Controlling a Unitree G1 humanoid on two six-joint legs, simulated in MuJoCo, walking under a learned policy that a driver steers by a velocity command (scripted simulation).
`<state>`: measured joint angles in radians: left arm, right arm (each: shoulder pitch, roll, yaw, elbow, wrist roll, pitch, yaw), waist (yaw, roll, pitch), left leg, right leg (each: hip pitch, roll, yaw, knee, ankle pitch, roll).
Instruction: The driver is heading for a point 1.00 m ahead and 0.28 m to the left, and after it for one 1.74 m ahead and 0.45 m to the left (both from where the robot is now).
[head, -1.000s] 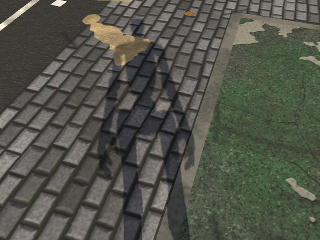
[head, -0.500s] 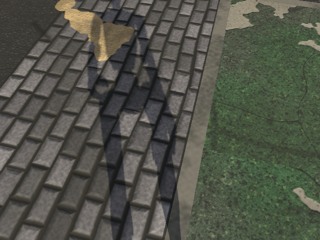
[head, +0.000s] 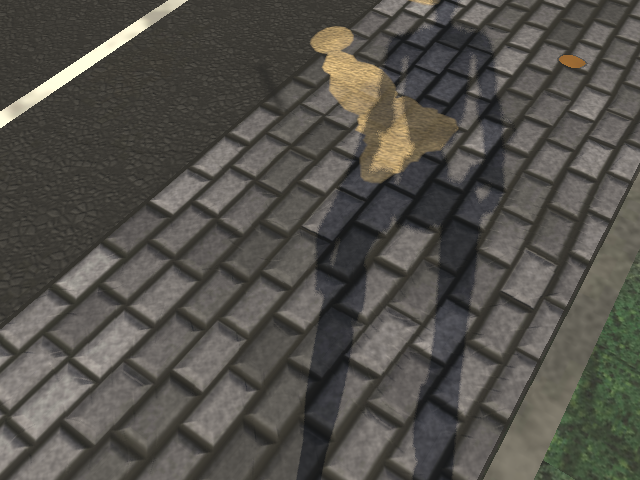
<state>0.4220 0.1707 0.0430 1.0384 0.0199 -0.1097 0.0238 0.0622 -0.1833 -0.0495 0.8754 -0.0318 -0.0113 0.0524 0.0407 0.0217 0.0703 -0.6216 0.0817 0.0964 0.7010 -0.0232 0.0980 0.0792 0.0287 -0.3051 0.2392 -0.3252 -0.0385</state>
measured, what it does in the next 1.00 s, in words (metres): walks ahead, turning left: left foot, then right foot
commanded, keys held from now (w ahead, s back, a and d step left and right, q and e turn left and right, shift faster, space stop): w+q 0.54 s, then w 0.46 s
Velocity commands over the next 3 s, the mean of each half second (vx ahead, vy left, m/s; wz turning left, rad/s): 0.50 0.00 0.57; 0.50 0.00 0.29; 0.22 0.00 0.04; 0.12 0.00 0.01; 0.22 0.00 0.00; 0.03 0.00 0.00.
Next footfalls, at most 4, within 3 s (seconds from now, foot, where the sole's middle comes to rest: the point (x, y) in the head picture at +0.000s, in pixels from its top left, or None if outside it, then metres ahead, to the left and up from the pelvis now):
0.10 left None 0.22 0.08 -0.77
0.66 right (335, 413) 0.59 0.02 -0.77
1.16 left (211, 349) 0.73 0.31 -0.77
1.54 right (301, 332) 0.79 0.11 -0.77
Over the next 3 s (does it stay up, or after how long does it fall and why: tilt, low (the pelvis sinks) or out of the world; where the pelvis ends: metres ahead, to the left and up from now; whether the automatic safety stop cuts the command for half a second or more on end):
stays up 0.91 0.31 0.01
